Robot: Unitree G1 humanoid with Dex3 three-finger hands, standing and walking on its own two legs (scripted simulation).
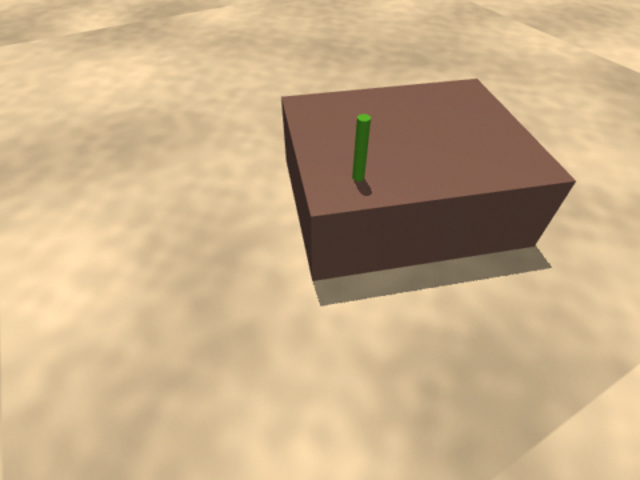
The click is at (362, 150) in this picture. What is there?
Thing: slim round
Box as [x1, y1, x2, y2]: [352, 114, 370, 180]
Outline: 366,114 360,114 357,116 352,175 353,179 355,180 362,180 364,175 370,117
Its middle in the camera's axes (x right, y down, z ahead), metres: +0.13 -0.30 +1.30
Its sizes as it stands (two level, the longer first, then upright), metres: 0.043 0.043 0.240
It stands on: a support 0.36 m high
